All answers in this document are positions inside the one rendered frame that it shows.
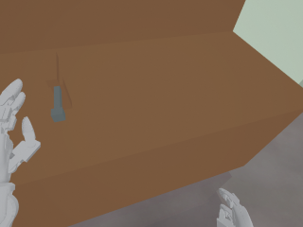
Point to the counter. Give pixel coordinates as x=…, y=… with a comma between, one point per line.
x=157, y=95

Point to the robot left forearm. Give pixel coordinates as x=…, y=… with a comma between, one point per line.
x=9, y=205

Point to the left robot hand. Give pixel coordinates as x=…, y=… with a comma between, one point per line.
x=11, y=100

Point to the tap lever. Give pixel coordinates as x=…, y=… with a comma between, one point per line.
x=57, y=113

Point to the right robot hand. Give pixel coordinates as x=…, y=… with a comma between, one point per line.
x=237, y=217

